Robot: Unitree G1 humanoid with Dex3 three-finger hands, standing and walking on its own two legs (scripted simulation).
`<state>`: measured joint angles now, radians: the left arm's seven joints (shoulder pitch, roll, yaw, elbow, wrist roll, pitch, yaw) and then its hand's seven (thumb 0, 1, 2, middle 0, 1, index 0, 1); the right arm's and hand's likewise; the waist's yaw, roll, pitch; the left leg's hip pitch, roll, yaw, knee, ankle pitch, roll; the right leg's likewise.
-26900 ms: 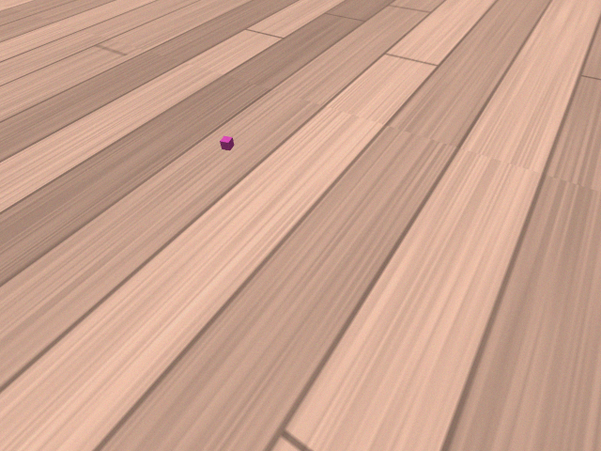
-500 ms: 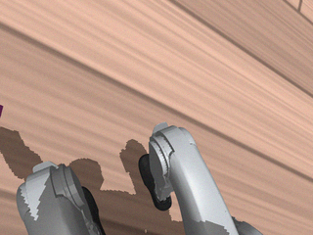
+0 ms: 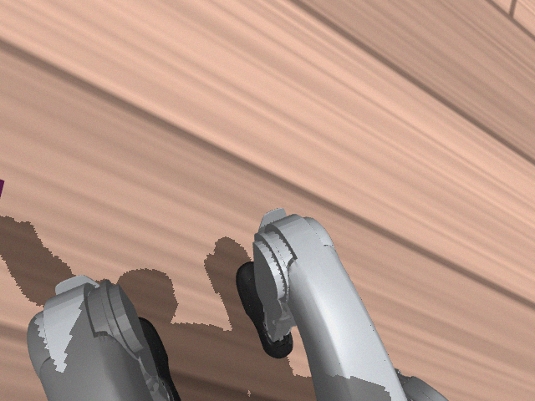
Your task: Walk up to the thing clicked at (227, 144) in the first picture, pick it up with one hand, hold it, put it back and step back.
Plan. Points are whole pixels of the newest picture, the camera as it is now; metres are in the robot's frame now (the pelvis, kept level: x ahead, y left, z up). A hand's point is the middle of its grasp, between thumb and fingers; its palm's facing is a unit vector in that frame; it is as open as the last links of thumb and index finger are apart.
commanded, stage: rise first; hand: left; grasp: from above
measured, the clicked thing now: out of the picture +0.47 +0.34 -0.30
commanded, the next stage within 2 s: none
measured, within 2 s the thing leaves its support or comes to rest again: neither
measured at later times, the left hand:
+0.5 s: hand out of the picture +0.45 +0.37 -0.18, palm faces -0.06 -0.42 -0.91, open 12.3 cm
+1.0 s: hand out of the picture +0.45 +0.37 -0.19, palm faces -0.04 -0.42 -0.91, open 12.0 cm
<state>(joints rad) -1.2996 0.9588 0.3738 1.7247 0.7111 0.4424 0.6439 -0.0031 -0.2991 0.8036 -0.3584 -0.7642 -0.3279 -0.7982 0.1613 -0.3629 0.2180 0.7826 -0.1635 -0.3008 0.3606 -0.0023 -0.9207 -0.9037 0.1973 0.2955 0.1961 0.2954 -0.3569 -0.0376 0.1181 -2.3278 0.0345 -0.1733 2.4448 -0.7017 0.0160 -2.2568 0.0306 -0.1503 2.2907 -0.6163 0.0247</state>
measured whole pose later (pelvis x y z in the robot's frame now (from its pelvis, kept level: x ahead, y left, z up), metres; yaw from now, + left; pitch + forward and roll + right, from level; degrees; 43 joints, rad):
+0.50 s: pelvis +0.00 +0.00 +0.00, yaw +0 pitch +32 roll -11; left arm -1.30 0.97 0.38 1.73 0.71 0.43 0.66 0.00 -0.25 0.76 -0.41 -0.70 -0.38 -0.74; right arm 0.17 -0.36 0.22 0.79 -0.17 -0.32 0.36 0.00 -0.92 -0.90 0.20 0.30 0.20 0.30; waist -0.36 -0.04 0.12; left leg -2.32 0.03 -0.18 2.44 -0.70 0.02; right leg -2.25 0.03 -0.15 2.29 -0.62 0.03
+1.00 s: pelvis +0.00 +0.00 +0.00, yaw +0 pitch +32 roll -12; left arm -1.30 0.98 0.40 1.74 0.71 0.41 0.68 0.00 -0.19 0.71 -0.46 -0.67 -0.43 -0.70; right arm 0.17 -0.37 0.23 0.80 -0.18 -0.34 0.37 0.00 -0.92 -0.90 0.20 0.30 0.20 0.30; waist -0.37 -0.05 0.14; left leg -2.32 0.03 -0.18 2.44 -0.70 0.02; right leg -2.24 0.03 -0.15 2.28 -0.61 0.03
